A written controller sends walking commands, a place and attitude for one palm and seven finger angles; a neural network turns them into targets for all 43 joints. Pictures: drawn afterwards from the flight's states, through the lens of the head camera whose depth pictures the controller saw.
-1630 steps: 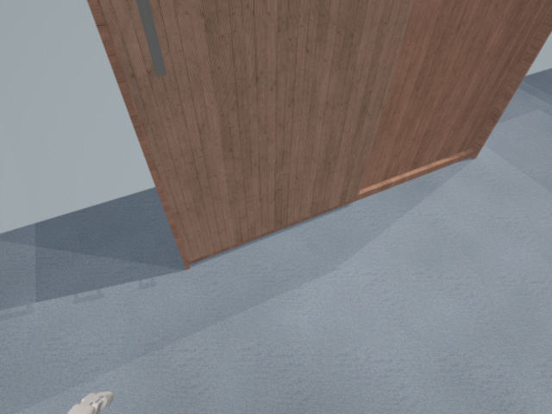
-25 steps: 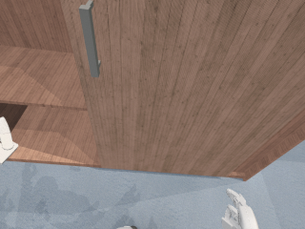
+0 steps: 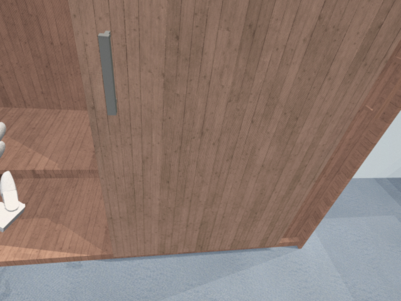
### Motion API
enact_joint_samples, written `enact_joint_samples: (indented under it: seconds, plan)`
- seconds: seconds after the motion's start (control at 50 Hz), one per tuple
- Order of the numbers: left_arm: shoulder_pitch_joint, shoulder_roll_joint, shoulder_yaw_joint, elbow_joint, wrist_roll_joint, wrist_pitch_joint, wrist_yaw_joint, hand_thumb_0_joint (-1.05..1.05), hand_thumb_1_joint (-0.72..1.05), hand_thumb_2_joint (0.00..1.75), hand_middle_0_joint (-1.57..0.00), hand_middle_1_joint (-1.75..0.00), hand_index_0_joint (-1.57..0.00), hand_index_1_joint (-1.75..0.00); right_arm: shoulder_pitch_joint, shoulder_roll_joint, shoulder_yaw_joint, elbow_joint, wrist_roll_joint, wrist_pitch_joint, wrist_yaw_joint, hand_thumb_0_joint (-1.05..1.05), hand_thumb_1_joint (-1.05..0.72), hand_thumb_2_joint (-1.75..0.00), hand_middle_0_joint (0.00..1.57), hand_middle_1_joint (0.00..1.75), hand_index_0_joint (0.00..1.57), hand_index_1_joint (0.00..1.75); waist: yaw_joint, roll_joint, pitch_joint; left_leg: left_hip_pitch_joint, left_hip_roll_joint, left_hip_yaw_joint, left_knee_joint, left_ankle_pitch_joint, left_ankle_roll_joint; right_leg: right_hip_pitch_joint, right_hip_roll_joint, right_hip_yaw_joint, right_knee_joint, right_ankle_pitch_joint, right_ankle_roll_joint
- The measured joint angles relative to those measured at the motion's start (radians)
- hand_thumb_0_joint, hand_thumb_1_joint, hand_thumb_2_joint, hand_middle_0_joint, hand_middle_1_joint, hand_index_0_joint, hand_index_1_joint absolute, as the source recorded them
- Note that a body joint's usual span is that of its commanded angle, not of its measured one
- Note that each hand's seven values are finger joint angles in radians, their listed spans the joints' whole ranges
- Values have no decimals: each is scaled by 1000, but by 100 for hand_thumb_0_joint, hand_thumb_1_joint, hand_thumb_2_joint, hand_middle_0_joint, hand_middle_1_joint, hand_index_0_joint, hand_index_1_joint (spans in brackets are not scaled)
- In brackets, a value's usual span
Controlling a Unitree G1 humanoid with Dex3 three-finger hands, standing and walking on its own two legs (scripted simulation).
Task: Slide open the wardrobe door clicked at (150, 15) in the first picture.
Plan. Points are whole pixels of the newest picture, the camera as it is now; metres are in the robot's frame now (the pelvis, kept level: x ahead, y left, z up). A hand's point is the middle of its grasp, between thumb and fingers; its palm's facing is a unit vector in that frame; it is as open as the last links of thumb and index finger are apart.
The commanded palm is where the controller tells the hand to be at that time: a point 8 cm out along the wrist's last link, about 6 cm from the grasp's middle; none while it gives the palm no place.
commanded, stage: stop stepping back and stand still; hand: left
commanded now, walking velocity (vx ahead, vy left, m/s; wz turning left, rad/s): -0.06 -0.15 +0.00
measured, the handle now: (110, 74) +0.54 +0.28 +0.23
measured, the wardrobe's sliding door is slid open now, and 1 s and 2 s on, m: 0.68 0.68 0.68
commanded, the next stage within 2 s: let the arm hang, fingers relaxed in 1.66 s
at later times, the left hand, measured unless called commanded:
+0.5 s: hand out of the picture +0.19 +0.38 +0.16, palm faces +0.56 -0.76 -0.34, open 7.4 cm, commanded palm +0.10 +0.38 +0.21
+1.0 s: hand (3, 192) +0.21 +0.34 +0.16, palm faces +0.46 -0.79 -0.41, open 7.4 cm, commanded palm +0.14 +0.38 +0.21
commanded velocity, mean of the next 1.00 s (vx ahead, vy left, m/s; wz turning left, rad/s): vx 0.00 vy -0.06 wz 0.00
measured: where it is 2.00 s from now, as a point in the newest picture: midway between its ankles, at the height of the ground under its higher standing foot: outside the picture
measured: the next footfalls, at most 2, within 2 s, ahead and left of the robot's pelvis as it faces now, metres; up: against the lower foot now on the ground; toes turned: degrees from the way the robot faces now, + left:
right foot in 0.20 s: -0.04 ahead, -0.07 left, +0.00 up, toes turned -2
left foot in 0.38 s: -0.01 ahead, +0.20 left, +0.00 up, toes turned +4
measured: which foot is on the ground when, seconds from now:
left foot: down 0.00-0.16, up 0.18-0.36, down 0.38-0.70, up 0.72-0.92, down 0.94-1.00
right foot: down 0.00-0.02, up 0.04-0.18, down 0.20-0.38, up 0.40-0.64, down 0.66-1.00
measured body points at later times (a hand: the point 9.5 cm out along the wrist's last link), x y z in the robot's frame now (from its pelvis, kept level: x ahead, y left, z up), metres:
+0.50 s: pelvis -0.02 +0.08 +0.02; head +0.00 +0.09 +0.47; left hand +0.15 +0.42 +0.18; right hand +0.14 -0.14 -0.07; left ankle -0.05 +0.20 -0.70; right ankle -0.03 -0.04 -0.68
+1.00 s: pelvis +0.03 +0.07 +0.03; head +0.06 +0.08 +0.48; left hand +0.18 +0.37 +0.19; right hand +0.22 -0.18 -0.05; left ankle +0.00 +0.19 -0.70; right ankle +0.03 -0.01 -0.70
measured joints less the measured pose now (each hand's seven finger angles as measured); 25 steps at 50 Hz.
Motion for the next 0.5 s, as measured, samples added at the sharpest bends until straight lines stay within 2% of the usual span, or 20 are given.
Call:
enact_joint_samples:
  seconds: [0.04,0.06,0.08,0.12,0.16,0.18,0.2,0.22,0.24,0.26,0.28,0.32,0.36,0.38,0.4,0.42,0.46,0.5]
  plan:
    - [-128,-34,1,69,2,19,14,1,88,90,-22,-30,-21,-30,-15,-1,-2,25,1,-12,-8,1,-91,-90,20,30,21,30,-5,-26,33,-2,-20,15,6,24,70,-40,-8,17,93,-32,-15]
    - [-195,-56,1,105,2,30,23,1,89,90,-21,-30,-21,-30,-34,7,-1,30,-2,-22,-7,1,-91,-90,20,30,20,30,-13,-33,63,4,-29,14,-13,30,76,-77,9,38,150,-36,-27]
    - [-250,-74,-1,129,1,43,29,1,89,90,-21,-30,-21,-30,-53,18,0,26,-5,-36,-3,1,-91,-90,20,30,20,30,-23,-37,97,16,-35,10,-53,48,54,-116,32,52,200,-32,-39]
    - [-292,-92,-12,114,-6,68,28,2,89,90,-21,-30,-21,-30,-80,47,4,-4,-15,-70,21,1,-91,-90,20,30,20,30,-42,-37,161,62,-41,-1,-188,123,-41,-179,75,39,222,-26,-57]
    - [-218,-81,-24,14,-12,62,14,2,89,90,-21,-30,-20,-30,-86,72,5,-57,-27,-105,54,1,-91,-90,20,30,20,30,-64,-22,194,99,-40,-3,-321,145,-124,-195,107,-21,119,-17,-79]
    - [-136,-53,-20,-61,-9,40,6,2,89,90,-21,-30,-20,-30,-78,81,11,-92,-22,-117,70,1,-91,-90,20,30,20,30,-69,-32,190,75,-54,14,-292,66,-134,-190,101,-39,34,-2,-110]
    - [-33,-16,3,-145,-9,12,0,2,89,90,-21,-30,-20,-30,-73,91,18,-123,-13,-120,86,1,-91,-90,20,30,21,30,-57,-66,174,24,-81,29,-154,-20,-124,-200,70,-14,-34,40,-143]
    - [64,3,25,-210,-11,-18,-6,2,89,90,-21,-30,-20,-30,-75,95,21,-135,-4,-112,93,1,-91,-90,20,30,21,30,-43,-82,161,-18,-94,23,13,-75,-107,-227,44,1,-43,167,-142]
    - [141,17,38,-257,-14,-34,-14,2,89,90,-21,-30,-20,-30,-71,96,19,-137,-3,-94,93,1,-91,-90,20,30,21,30,-37,-79,146,-44,-93,12,164,-95,-92,-244,33,4,-33,235,-122]
    - [187,37,47,-276,-12,-50,-20,2,89,90,-21,-30,-21,-30,-61,98,17,-127,-7,-77,88,1,-91,-90,20,30,21,30,-33,-74,125,-46,-77,9,253,-105,-75,-245,28,3,-33,246,-97]
    - [203,58,53,-266,-5,-64,-22,1,89,90,-21,-30,-21,-30,-46,100,17,-110,-12,-64,82,1,-91,-90,20,30,21,30,-28,-70,99,-28,-53,14,274,-118,-59,-241,17,-5,-40,234,-74]
    - [162,73,53,-185,6,-73,-11,1,88,90,-22,-30,-22,-30,-20,95,19,-75,-4,-45,66,1,-91,-90,20,30,21,30,-12,-63,48,45,3,27,175,-155,-30,-237,-8,-27,-51,198,-48]
    - [67,42,49,-63,15,-57,13,1,88,90,-22,-30,-22,-30,-15,71,20,-52,3,-43,46,1,-90,-90,20,30,21,30,1,-41,35,158,48,25,-42,-158,-8,-246,-31,-45,-13,172,-30]
    - [17,14,46,-3,13,-42,26,0,88,90,-22,-30,-22,-30,-17,46,17,-56,3,-47,37,1,-90,-90,20,30,21,30,2,-8,39,211,71,4,-151,-138,-7,-263,-32,-60,35,149,-22]
    - [-38,-14,45,61,11,-24,36,0,88,90,-22,-30,-22,-30,-36,36,10,-46,1,-49,28,1,-90,-90,20,30,21,30,-2,4,53,208,59,-3,-153,-153,-30,-288,-47,-58,98,122,-18]
    - [-87,-42,43,120,10,-2,44,0,88,90,-22,-30,-21,-30,-61,39,5,-33,0,-45,22,1,-91,-90,20,30,21,30,2,2,78,205,41,0,-127,-161,-34,-313,-52,-30,162,98,-18]
    - [-140,-86,35,175,4,43,48,1,89,90,-21,-30,-21,-30,-100,59,9,-26,-3,-45,23,1,-91,-90,20,30,21,30,15,-7,130,233,27,14,-131,-152,-24,-355,-35,3,237,83,-15]
    - [-142,-110,3,129,4,77,40,1,89,90,-20,-30,-20,-30,-118,91,23,-39,-12,-66,39,1,-91,-90,20,30,21,30,3,-23,171,264,21,2,-173,-123,-21,-390,-12,-6,263,113,-12]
